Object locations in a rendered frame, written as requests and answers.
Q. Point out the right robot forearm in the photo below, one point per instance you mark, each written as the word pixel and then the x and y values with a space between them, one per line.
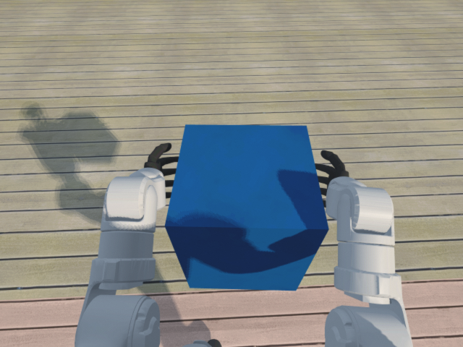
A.
pixel 366 263

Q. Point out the left robot forearm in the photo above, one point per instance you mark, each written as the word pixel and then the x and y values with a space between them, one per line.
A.
pixel 126 243

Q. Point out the robot left hand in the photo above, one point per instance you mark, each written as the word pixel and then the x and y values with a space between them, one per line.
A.
pixel 154 161

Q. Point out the carton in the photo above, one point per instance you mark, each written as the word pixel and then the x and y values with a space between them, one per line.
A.
pixel 246 210

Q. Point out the robot right hand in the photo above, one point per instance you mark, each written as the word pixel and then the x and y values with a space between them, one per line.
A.
pixel 337 170

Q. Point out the left robot upper arm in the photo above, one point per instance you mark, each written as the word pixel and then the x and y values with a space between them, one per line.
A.
pixel 120 321

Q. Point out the right robot upper arm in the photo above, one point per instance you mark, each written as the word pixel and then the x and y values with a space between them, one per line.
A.
pixel 349 326

